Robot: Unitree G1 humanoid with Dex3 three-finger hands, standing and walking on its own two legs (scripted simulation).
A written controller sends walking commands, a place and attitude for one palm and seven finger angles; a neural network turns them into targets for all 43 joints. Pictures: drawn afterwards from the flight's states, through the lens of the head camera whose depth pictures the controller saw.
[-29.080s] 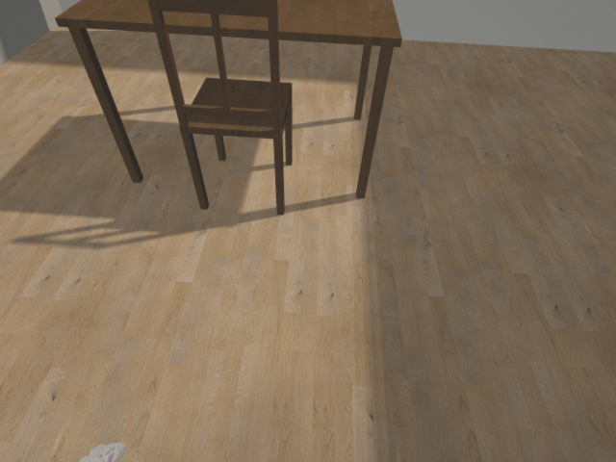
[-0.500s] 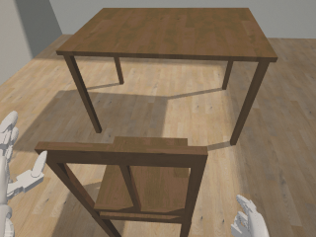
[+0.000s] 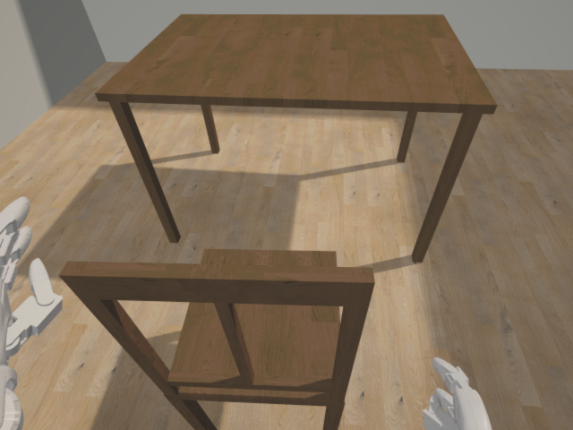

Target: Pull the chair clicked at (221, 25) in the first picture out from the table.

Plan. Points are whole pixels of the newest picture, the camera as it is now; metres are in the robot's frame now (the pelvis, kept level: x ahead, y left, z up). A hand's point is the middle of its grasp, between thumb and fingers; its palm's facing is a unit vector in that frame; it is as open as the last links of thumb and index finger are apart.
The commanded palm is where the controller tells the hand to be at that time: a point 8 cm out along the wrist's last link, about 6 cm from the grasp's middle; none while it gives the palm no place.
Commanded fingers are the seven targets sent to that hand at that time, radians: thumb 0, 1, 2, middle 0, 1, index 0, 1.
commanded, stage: step back with the hand held close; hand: left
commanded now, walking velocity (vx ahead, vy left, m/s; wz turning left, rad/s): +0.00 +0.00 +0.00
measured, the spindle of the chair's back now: (238, 346) +0.26 +0.13 -0.09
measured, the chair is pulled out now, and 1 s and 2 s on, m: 0.59 0.59 0.59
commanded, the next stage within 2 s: stop stepping back and stand still in 1.12 s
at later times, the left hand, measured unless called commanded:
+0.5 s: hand (20, 352) +0.13 +0.27 +0.17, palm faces +0.41 -0.74 -0.52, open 7.4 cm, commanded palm +0.08 +0.30 +0.18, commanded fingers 0.00 0.90 0.90 -0.20 -0.30 -0.20 -0.30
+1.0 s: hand out of the picture +0.04 +0.29 +0.17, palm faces +0.51 -0.68 -0.52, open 7.4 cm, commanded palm -0.02 +0.31 +0.18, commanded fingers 0.00 0.90 0.90 -0.20 -0.30 -0.20 -0.30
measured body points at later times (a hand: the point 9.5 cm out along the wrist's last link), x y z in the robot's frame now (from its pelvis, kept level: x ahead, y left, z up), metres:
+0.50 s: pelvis -0.07 +0.01 +0.00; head -0.05 +0.00 +0.45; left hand +0.11 +0.31 +0.19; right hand +0.10 -0.23 -0.09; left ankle -0.04 +0.14 -0.74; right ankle +0.00 -0.14 -0.74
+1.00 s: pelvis -0.14 +0.01 -0.02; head -0.13 +0.01 +0.43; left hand +0.01 +0.32 +0.20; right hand +0.03 -0.23 -0.10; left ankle -0.05 +0.14 -0.73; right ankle -0.01 -0.14 -0.73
